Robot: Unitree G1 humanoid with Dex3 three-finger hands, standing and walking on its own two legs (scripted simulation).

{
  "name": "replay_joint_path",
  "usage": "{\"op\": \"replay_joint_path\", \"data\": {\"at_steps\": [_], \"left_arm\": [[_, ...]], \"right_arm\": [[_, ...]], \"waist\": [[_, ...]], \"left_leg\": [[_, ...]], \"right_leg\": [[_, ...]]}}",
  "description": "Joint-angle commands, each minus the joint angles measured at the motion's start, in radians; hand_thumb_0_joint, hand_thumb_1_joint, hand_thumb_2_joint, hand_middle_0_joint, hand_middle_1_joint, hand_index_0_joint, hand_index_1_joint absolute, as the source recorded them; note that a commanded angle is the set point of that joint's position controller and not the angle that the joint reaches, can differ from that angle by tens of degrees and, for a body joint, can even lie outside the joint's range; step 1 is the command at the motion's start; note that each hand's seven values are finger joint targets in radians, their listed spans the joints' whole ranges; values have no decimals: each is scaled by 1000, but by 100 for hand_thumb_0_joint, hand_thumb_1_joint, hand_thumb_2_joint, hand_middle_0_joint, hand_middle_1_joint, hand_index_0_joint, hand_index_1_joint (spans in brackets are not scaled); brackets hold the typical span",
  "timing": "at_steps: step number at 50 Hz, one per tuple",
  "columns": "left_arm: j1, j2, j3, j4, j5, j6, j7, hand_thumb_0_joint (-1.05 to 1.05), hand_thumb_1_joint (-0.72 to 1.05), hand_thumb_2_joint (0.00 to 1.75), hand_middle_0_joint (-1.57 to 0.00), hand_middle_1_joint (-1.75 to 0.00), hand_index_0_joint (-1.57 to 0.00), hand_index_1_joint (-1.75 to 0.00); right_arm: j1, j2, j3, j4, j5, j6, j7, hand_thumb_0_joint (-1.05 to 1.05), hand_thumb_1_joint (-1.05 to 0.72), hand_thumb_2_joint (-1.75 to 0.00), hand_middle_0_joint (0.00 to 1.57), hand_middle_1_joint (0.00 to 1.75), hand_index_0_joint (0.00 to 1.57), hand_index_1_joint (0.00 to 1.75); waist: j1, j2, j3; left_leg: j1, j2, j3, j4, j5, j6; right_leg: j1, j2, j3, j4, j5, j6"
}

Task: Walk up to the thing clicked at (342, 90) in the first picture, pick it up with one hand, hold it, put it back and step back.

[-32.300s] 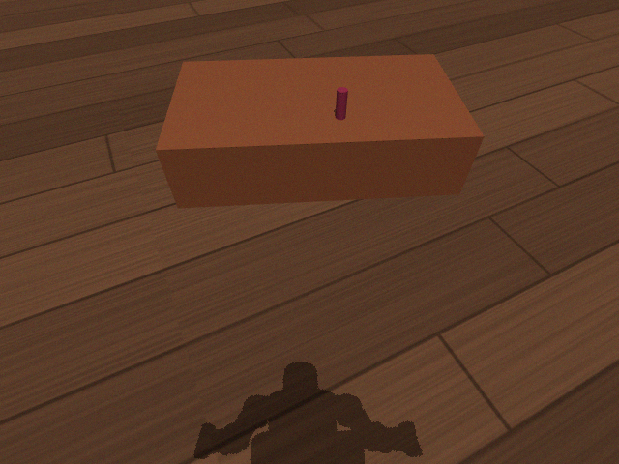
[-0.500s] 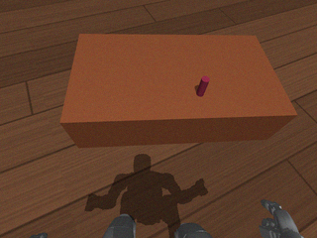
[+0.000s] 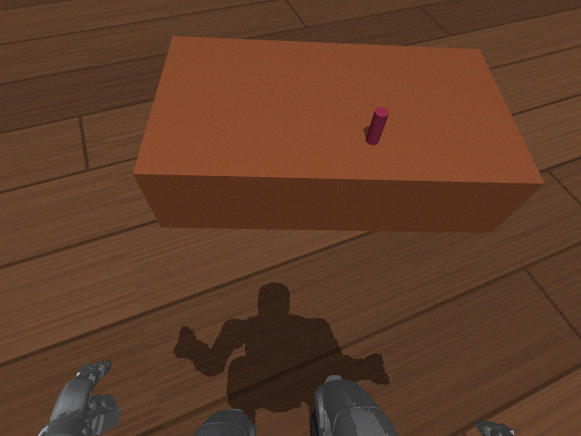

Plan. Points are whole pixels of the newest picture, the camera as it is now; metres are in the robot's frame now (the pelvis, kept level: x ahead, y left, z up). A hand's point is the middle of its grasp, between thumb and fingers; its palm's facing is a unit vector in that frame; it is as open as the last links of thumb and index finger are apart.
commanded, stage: step back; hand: right
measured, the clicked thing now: (376, 126) +0.98 -0.30 -0.36
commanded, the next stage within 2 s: stand in 1.52 s
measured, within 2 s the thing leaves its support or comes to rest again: neither
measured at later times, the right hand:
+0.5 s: hand out of the picture -0.05 -0.33 -0.15, palm faces -0.03 +0.93 -0.36, open 7.4 cm
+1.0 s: hand out of the picture -0.11 -0.33 -0.15, palm faces -0.07 +0.93 -0.36, open 7.4 cm
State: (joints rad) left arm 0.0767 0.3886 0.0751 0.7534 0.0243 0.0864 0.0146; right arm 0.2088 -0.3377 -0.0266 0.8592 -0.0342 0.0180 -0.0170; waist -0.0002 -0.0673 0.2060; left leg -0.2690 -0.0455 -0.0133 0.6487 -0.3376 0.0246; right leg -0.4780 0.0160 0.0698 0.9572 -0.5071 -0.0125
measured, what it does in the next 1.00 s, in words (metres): walks backwards: right foot, then left foot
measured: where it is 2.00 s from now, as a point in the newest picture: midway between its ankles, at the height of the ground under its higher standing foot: outside the picture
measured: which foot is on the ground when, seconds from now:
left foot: down 0.00-0.30, up 0.32-0.64, down 0.66-0.94, up 0.96-1.00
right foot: up 0.00-0.24, down 0.26-1.00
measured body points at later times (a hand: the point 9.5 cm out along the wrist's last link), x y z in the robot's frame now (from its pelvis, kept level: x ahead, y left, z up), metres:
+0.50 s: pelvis -0.16 -0.07 +0.01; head -0.11 -0.10 +0.45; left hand -0.10 +0.25 -0.09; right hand -0.05 -0.38 -0.13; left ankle -0.16 +0.09 -0.64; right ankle -0.14 -0.17 -0.72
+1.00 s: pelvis -0.20 -0.07 +0.01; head -0.19 -0.08 +0.46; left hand -0.18 +0.25 -0.11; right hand -0.10 -0.38 -0.12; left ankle -0.22 +0.06 -0.70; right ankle -0.18 -0.17 -0.72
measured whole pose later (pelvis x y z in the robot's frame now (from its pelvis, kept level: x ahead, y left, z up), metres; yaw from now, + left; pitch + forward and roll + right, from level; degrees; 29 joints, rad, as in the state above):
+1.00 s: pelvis -0.20 -0.07 +0.01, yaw +2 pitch -2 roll -1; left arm 0.28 0.35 0.06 0.99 0.05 -0.05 -0.01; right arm 0.21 -0.39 -0.06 0.97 -0.04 0.04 0.02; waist 0.03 0.04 0.04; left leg -0.31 0.00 -0.06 0.82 -0.49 0.02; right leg -0.25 0.02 -0.06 0.59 -0.30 -0.04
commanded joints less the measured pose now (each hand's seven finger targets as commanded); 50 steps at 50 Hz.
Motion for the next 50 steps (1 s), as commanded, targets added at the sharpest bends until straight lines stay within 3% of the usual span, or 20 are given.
{"op": "replay_joint_path", "data": {"at_steps": [1, 9, 13, 15, 16, 17, 20, 27, 31, 33, 34, 35, 36, 38, 40, 44, 46, 47, 48, 50], "left_arm": [[71, 190, 65, -55, -14, -9, 6, 0, 90, 90, -20, -30, -20, -30], [116, 162, 46, -25, -3, -43, -4, 0, 90, 90, -20, -30, -20, -30], [251, 169, 56, 75, 2, -61, -2, 0, 90, 90, -20, -30, -20, -30], [204, 333, 100, 48, 24, -66, -1, 0, 90, 90, -20, -30, -20, -30], [141, 403, 108, 4, 35, -65, 4, 0, 90, 90, -20, -30, -20, -30], [96, 363, 98, -3, 23, -70, 10, 0, 90, 90, -20, -30, -20, -30], [28, 234, 65, 7, 21, -87, 18, 0, 90, 90, -20, -30, -20, -30], [180, 252, 77, 35, 26, -107, 16, 0, 90, 90, -20, -30, -20, -30], [122, 289, 78, 43, 20, -102, 6, 0, 90, 90, -20, -30, -20, -30], [109, 238, 51, 46, 18, -97, -1, 0, 90, 90, -20, -30, -20, -30], [127, 192, 38, 42, 18, -98, -2, 0, 90, 90, -20, -30, -20, -30], [88, 149, 24, 41, 0, -104, -3, 0, 90, 90, -20, -30, -20, -30], [24, 237, 55, 62, 3, -102, -1, 0, 90, 90, -20, -30, -20, -30], [92, 222, 55, 97, -7, -111, -20, 0, 90, 90, -20, -30, -20, -30], [126, 185, 39, 118, -8, -123, -25, 0, 90, 90, -20, -30, -20, -30], [204, 166, 39, 167, 2, -138, -17, 0, 90, 90, -20, -30, -20, -30], [280, 207, 56, 194, 19, -155, 2, 0, 90, 90, -20, -30, -20, -30], [297, 290, 76, 187, 31, -167, 9, 0, 90, 90, -20, -30, -20, -30], [231, 343, 87, 159, 25, -166, 10, 0, 90, 90, -20, -30, -20, -30], [157, 298, 78, 136, 12, -173, 8, 0, 90, 90, -20, -30, -20, -30]], "right_arm": [[-102, -319, -89, -119, -11, -36, -38, 0, -90, -90, 20, 30, 20, 30], [-55, -306, -90, -132, -6, -7, -21, 0, -90, -90, 20, 30, 20, 30], [-132, -301, -81, -145, 13, 24, -11, 0, -90, -90, 20, 30, 20, 30], [-101, -181, -46, -177, 19, 17, -18, 0, -90, -90, 20, 30, 20, 30], [-150, -223, -73, -179, 16, 20, -38, 0, -90, -90, 20, 30, 20, 30], [-148, -261, -91, -156, 24, 16, -37, 0, -90, -90, 20, 30, 20, 30], [-55, -230, -64, -82, 31, 14, -22, 0, -90, -90, 20, 30, 20, 30], [-96, -233, -66, -69, 2, -3, -6, 0, -90, -90, 20, 30, 20, 30], [-16, -248, -78, -7, -5, -13, 18, 0, -90, -90, 20, 30, 20, 30], [58, -236, -88, 50, -2, -21, 25, 0, -90, -90, 20, 30, 20, 30], [79, -261, -99, 56, -14, -26, 24, 0, -90, -90, 20, 30, 20, 30], [44, -330, -104, 39, -18, -29, 23, 0, -90, -90, 20, 30, 20, 30], [-6, -375, -109, 24, -13, -27, 25, 0, -90, -90, 20, 30, 20, 30], [-120, -296, -82, 3, -16, -39, 24, 0, -90, -90, 20, 30, 20, 30], [-109, -247, -70, 9, -17, -48, 22, 0, -90, -90, 20, 30, 20, 30], [-103, -277, -87, 17, -10, -23, 37, 0, -90, -90, 20, 30, 20, 30], [-75, -198, -64, 10, -2, -11, 34, 0, -90, -90, 20, 30, 20, 30], [-72, -143, -49, -20, 2, -16, 36, 0, -90, -90, 20, 30, 20, 30], [-97, -217, -67, -12, -9, -14, 22, 0, -90, -90, 20, 30, 20, 30], [-64, -270, -84, 13, 1, -27, 28, 0, -90, -90, 20, 30, 20, 30]], "waist": [[42, 168, -229], [-6, 300, -260], [54, 258, -331], [35, -173, -247], [98, -200, -203], [66, -159, -143], [-15, -34, -189], [90, -106, -219], [41, -157, -208], [6, -54, -205], [-6, 72, -222], [-19, 274, -187], [-39, 239, -83], [38, 171, -36], [27, 181, -76], [38, 243, -138], [70, 90, -172], [75, -110, -164], [76, -17, -100], [37, 47, -40]], "left_leg": [[4, 322, -232, -211, 626, 221], [157, 302, -166, -134, 542, 227], [-1, 211, -97, 16, 328, 110], [-399, -43, -37, 263, -234, -1], [-316, -30, -148, 464, -325, -35], [-247, 8, -188, 541, -289, -27], [-270, -64, -153, 572, -126, -19], [-281, 32, -98, 228, -183, -54], [-14, 58, -15, -71, -193, -5], [181, 11, 7, -241, -54, 24], [275, 95, -152, -289, -146, 51], [182, 291, -486, -420, -472, 142], [-92, 393, -577, -483, -651, 232], [-179, 318, -382, -436, -447, 197], [-59, 235, -261, -387, -247, 138], [-94, 200, -164, -272, -324, 105], [-231, 120, -73, 7, -244, 57], [-431, -7, -11, 234, -225, 2], [-391, 50, -118, 303, -236, -3], [-353, 101, -156, 340, -159, -2]], "right_leg": [[5, 68, 155, 361, -29, -6], [62, -2, -10, -106, -5, 45], [330, 6, -90, -557, 281, 2], [365, -272, 360, -579, 277, -106], [109, -455, 530, -648, 305, -282], [-16, -462, 529, -675, 313, -295], [197, -212, 108, -458, 677, -141], [409, -285, 256, -558, 64, -191], [215, -307, 232, -602, -83, -172], [83, -211, 108, -523, -123, -100], [-42, -165, 49, -392, -104, -65], [-151, -39, -77, -223, -85, 1], [-55, -48, -57, -73, -70, 7], [105, -63, -35, -77, 14, -2], [80, -39, -85, -211, 109, -5], [306, 14, -154, -472, 171, -7], [489, -59, 50, -592, 91, -39], [538, -296, 461, -730, -79, -117], [350, -437, 581, -773, -198, -210], [289, -410, 481, -740, -77, -245]]}}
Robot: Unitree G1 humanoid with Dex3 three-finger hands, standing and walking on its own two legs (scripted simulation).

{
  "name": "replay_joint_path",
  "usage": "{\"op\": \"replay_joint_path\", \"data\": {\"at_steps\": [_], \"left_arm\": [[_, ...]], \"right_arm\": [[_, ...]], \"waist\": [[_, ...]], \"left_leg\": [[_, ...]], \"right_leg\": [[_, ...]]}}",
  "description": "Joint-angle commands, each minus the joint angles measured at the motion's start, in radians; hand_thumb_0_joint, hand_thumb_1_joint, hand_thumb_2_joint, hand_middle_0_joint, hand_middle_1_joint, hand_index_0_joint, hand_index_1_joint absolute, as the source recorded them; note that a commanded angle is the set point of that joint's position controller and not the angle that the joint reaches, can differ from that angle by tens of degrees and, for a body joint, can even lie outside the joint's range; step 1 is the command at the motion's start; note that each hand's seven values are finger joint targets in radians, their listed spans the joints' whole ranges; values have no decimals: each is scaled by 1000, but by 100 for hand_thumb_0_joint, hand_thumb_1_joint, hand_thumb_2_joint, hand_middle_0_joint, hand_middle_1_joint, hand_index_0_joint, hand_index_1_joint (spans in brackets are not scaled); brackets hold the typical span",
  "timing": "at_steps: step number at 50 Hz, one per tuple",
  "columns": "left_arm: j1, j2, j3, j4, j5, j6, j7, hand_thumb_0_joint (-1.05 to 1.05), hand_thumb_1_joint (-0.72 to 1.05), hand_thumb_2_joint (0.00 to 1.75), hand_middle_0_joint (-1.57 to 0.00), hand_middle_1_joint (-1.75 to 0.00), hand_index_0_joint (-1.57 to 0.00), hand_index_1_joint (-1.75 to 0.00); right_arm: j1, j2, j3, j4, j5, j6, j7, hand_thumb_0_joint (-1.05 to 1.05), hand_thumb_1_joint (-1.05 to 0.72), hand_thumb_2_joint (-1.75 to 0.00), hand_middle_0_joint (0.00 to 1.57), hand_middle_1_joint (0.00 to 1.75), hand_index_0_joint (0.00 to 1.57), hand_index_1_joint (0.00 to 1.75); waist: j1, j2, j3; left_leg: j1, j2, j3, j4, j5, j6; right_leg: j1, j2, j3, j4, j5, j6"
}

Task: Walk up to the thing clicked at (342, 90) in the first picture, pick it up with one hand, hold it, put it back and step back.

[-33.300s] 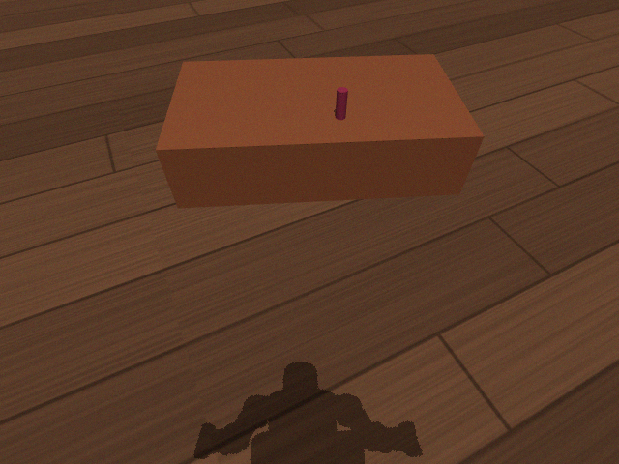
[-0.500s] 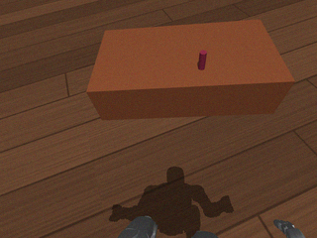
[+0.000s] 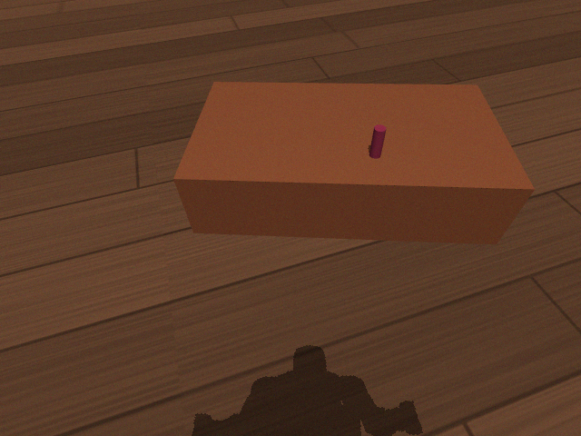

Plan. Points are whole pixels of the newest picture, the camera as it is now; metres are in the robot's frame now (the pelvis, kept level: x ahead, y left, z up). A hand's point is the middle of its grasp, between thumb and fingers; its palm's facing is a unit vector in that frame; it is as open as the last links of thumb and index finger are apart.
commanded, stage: step back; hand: right
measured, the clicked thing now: (377, 142) +1.17 -0.28 -0.37
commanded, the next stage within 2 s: stand in 0.52 s
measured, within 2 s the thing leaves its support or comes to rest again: neither
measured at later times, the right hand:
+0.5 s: hand out of the picture +0.14 -0.20 -0.15, palm faces -0.01 +0.94 -0.35, open 7.4 cm
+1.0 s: hand out of the picture +0.10 -0.21 -0.14, palm faces +0.04 +0.94 -0.33, open 7.4 cm
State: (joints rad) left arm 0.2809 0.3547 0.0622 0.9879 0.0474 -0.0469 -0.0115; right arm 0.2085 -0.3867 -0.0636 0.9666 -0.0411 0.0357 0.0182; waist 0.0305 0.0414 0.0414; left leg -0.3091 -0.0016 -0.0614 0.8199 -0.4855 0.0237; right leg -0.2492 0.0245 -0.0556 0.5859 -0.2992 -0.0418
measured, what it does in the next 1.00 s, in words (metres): steps on the spot: left foot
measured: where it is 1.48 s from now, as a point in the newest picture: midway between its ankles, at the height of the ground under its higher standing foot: outside the picture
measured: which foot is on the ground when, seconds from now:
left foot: up 0.00-0.22, down 0.24-1.00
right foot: down 0.00-1.00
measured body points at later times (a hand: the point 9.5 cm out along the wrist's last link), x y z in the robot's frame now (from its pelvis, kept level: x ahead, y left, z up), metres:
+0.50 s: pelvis +0.03 +0.05 +0.00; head +0.06 +0.06 +0.44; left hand +0.11 +0.37 -0.13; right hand +0.14 -0.25 -0.12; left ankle +0.08 +0.18 -0.73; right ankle +0.01 -0.09 -0.73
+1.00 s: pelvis +0.04 +0.05 +0.02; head +0.04 +0.05 +0.47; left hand +0.14 +0.34 -0.11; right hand +0.10 -0.26 -0.11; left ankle +0.08 +0.18 -0.73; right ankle +0.01 -0.09 -0.73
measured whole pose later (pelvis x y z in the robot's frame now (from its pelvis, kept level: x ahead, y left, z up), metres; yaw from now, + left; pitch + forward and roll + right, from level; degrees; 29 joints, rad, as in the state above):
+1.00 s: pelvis +0.04 +0.05 +0.02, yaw -2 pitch -3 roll +0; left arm 0.09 0.35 0.00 1.12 0.01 -0.03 -0.02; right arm 0.10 -0.35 -0.02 1.14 -0.01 -0.01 0.02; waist -0.02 0.00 0.05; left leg -0.18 0.04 0.06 0.36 -0.13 -0.02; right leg -0.08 -0.04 -0.01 0.36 -0.23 0.03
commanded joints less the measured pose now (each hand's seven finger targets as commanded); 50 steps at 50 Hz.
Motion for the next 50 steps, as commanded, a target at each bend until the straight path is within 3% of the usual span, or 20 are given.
{"op": "replay_joint_path", "data": {"at_steps": [1, 4, 8, 11, 12, 13, 14, 15, 16, 18, 24, 25, 26, 27, 28, 30, 32, 36, 42, 50], "left_arm": [[-48, 303, 79, -96, -15, -45, 35, 0, 90, 90, -20, -30, -20, -30], [-45, 287, 68, -89, -15, -50, 34, 0, 90, 90, -20, -30, -20, -30], [-80, 274, 48, -101, -21, -31, 33, 0, 90, 90, -20, -30, -20, -30], [-84, 267, 39, -105, -37, -4, 35, 0, 90, 90, -20, -30, -20, -30], [-86, 247, 33, -117, -37, 1, 34, 0, 90, 90, -20, -30, -20, -30], [-72, 221, 25, -125, -42, 4, 34, 0, 90, 90, -20, -30, -20, -30], [-52, 176, 13, -124, -51, 12, 33, 0, 90, 90, -20, -30, -20, -30], [-38, 205, 19, -94, -56, 32, 42, 0, 90, 90, -20, -30, -20, -30], [-44, 225, 19, -69, -47, 39, 43, 0, 90, 90, -20, -30, -20, -30], [-44, 224, 25, -56, -43, 42, 32, 0, 90, 90, -20, -30, -20, -30], [-16, 215, 42, -7, -27, 13, 36, 0, 90, 90, -20, -30, -20, -30], [-21, 245, 48, -8, -20, 9, 40, 0, 90, 90, -20, -30, -20, -30], [-97, 270, 19, -22, -20, -4, 36, 0, 90, 90, -20, -30, -20, -30], [-156, 296, 22, -14, -28, -2, 28, 0, 90, 90, -20, -30, -20, -30], [-204, 259, 13, -12, -27, 1, 22, 0, 90, 90, -20, -30, -20, -30], [-161, 187, -10, 6, -43, 4, 17, 0, 90, 90, -20, -30, -20, -30], [-178, 219, -9, 17, -42, -4, 18, 0, 90, 90, -20, -30, -20, -30], [-195, 222, -14, 44, -42, -2, 18, 0, 90, 90, -20, -30, -20, -30], [-219, 218, -17, 68, -41, 5, 15, 0, 90, 90, -20, -30, -20, -30], [-216, 215, -18, 90, -38, 5, 14, 0, 90, 90, -20, -30, -20, -30]], "right_arm": [[-48, -201, -47, -82, 12, -48, -5, 0, -90, -90, 20, 30, 20, 30], [-12, -166, -40, -75, 8, -49, -1, 0, -90, -90, 20, 30, 20, 30], [-50, -135, -32, -73, 14, -49, -5, 0, -90, -90, 20, 30, 20, 30], [-28, -134, -33, -46, 14, -58, -19, 0, -90, -90, 20, 30, 20, 30], [1, -155, -40, -34, 11, -62, -25, 0, -90, -90, 20, 30, 20, 30], [14, -198, -48, -28, 8, -66, -31, 0, -90, -90, 20, 30, 20, 30], [-5, -242, -54, -41, 4, -71, -35, 0, -90, -90, 20, 30, 20, 30], [-72, -284, -52, -60, 21, -69, -34, 0, -90, -90, 20, 30, 20, 30], [-123, -284, -57, -56, 15, -64, -32, 0, -90, -90, 20, 30, 20, 30], [-156, -260, -44, -62, 1, -60, -34, 0, -90, -90, 20, 30, 20, 30], [-189, -204, -26, -50, 20, -46, -30, 0, -90, -90, 20, 30, 20, 30], [-188, -183, -20, -56, 28, -47, -31, 0, -90, -90, 20, 30, 20, 30], [-115, -126, -3, -44, 47, -55, -24, 0, -90, -90, 20, 30, 20, 30], [-111, -130, 0, -15, 47, -53, -22, 0, -90, -90, 20, 30, 20, 30], [-102, -149, -1, 11, 39, -62, -19, 0, -90, -90, 20, 30, 20, 30], [-206, -205, -11, 16, 28, -74, -13, 0, -90, -90, 20, 30, 20, 30], [-171, -173, 0, 30, 29, -75, -11, 0, -90, -90, 20, 30, 20, 30], [-169, -176, 5, 63, 33, -78, -12, 0, -90, -90, 20, 30, 20, 30], [-175, -172, 9, 95, 32, -71, -10, 0, -90, -90, 20, 30, 20, 30], [-183, -168, 9, 111, 32, -73, -10, 0, -90, -90, 20, 30, 20, 30]], "waist": [[-3, -54, 95], [-8, -108, -8], [-7, -225, -26], [-31, -206, -68], [-41, -175, -100], [-41, -78, -136], [-30, 50, -155], [-21, 106, -146], [-14, 106, -101], [-4, 114, -46], [14, 97, -98], [11, 39, -111], [-56, -64, -108], [-79, -84, -90], [-85, -86, -79], [-10, -3, -97], [-36, -66, -106], [-39, -62, -104], [-36, -43, -47], [-35, -38, -43]], "left_leg": [[-287, 53, -105, 147, 26, -6], [-152, 55, -33, 67, 71, -26], [-22, 37, 87, -135, 139, -29], [89, -6, 141, -317, 363, -12], [149, 15, 111, -330, 443, 7], [213, 106, 10, -334, 555, 44], [208, 264, -211, -405, 553, 111], [91, 374, -302, -451, 414, 226], [12, 388, -318, -482, 283, 246], [-22, 310, -193, -490, 156, 185], [21, 203, -37, -274, 472, 81], [-23, 181, -13, -216, 468, 53], [-11, 108, 0, -262, 367, 7], [132, 91, 29, -338, 236, 4], [180, 141, -26, -403, 281, 17], [150, 178, -61, -405, 357, 34], [176, 153, -8, -393, 515, 19], [210, 151, 7, -425, 527, 9], [169, 139, 6, -507, 340, -9], [183, 143, 2, -535, 324, -15]], "right_leg": [[87, -358, 484, -337, -153, -169], [69, -287, 289, -238, 169, -141], [17, -247, 169, -140, 472, -113], [25, -186, 109, 17, 549, -62], [8, -172, 107, 74, 514, -42], [-42, -126, 94, 147, 426, -13], [-101, -36, 88, 253, 144, 24], [-55, -25, 69, 279, -219, 24], [-30, -55, 87, 307, -261, 24], [-59, -56, 114, 287, -262, 12], [111, -46, 66, -137, 90, 17], [153, -84, 141, -126, 171, -5], [114, -223, 297, -206, 224, -29], [-44, -238, 285, -208, 111, -44], [-73, -178, 222, -161, 51, -9], [51, -115, 122, -179, 108, 26], [82, -143, 143, -185, 248, 28], [104, -154, 136, -218, 293, 26], [92, -150, 137, -293, 118, 29], [93, -154, 134, -318, 106, 30]]}}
